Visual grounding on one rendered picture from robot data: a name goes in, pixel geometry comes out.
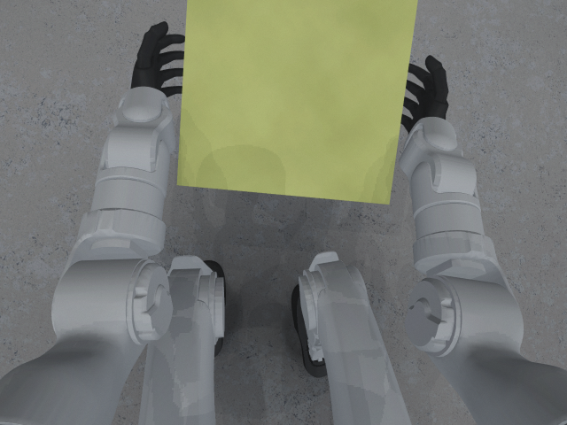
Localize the robot left hand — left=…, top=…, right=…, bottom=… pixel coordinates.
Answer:
left=131, top=21, right=185, bottom=97

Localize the left robot thigh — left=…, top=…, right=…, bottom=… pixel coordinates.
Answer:
left=138, top=268, right=225, bottom=425

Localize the robot right hand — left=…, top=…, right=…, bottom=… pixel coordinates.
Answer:
left=401, top=55, right=448, bottom=133

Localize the robot thigh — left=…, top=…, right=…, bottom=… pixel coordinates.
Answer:
left=299, top=260, right=412, bottom=425
left=138, top=268, right=225, bottom=425

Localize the right robot upper arm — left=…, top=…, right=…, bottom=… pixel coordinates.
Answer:
left=404, top=274, right=567, bottom=425

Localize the right robot thigh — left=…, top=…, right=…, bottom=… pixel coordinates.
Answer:
left=299, top=260, right=412, bottom=425

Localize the carton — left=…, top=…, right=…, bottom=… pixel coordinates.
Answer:
left=177, top=0, right=418, bottom=205

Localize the left robot forearm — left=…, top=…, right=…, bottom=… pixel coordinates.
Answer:
left=51, top=87, right=176, bottom=334

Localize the right robot forearm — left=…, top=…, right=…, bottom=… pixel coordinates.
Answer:
left=399, top=117, right=524, bottom=340

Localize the left robot upper arm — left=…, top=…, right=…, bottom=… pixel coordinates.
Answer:
left=0, top=259, right=173, bottom=425

